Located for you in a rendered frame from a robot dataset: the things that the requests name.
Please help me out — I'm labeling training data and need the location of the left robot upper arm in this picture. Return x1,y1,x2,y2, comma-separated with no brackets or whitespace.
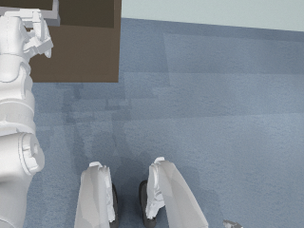
0,131,45,228

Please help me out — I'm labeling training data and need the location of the cabinet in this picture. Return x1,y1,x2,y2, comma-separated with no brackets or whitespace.
25,0,122,83

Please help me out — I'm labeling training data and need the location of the left robot forearm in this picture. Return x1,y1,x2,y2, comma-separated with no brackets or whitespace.
0,54,36,136

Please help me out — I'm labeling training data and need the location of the drawer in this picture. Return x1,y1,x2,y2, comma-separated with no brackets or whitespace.
0,0,114,29

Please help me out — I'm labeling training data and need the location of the left robot hand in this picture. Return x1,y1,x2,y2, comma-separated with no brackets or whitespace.
0,9,53,63

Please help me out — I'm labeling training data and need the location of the right robot thigh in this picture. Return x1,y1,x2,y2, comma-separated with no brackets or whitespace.
149,160,209,228

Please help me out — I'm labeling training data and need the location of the handle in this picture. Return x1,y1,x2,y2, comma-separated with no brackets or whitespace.
0,0,61,27

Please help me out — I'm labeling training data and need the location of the robot left foot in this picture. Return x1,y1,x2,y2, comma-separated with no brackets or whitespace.
109,183,119,228

